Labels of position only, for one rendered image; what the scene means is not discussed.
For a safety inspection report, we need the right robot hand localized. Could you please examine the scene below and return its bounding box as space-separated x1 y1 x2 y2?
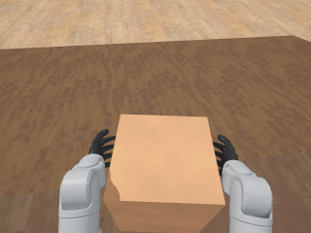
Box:
212 134 238 176

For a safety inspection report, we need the carton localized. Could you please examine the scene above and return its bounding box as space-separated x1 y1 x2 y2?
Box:
103 114 225 233

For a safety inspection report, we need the right robot forearm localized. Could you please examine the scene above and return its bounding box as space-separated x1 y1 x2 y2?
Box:
221 160 273 233

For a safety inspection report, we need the left robot hand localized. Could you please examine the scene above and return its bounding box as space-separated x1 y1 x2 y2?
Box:
88 128 117 168

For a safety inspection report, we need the left robot forearm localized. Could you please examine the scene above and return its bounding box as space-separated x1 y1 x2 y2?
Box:
58 153 106 233

